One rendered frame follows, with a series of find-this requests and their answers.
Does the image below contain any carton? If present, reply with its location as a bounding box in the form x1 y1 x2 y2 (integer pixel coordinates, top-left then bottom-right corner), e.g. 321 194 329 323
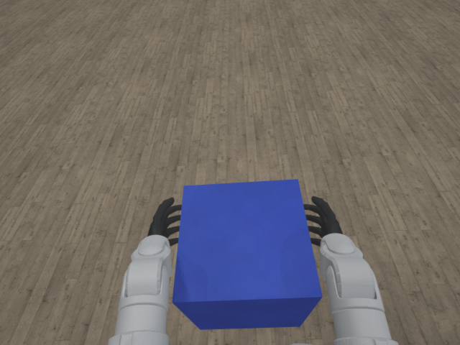
172 179 323 330

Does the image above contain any robot left hand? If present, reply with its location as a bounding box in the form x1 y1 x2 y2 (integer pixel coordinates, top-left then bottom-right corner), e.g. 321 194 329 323
147 198 182 246

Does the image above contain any robot right forearm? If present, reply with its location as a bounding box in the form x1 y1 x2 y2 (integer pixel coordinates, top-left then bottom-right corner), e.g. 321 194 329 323
320 233 399 345

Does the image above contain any robot right hand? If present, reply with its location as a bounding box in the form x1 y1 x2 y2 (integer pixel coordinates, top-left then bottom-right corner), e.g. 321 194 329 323
303 196 343 246

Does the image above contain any robot left forearm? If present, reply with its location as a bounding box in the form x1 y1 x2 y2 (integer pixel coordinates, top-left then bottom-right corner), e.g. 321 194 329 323
108 235 173 345

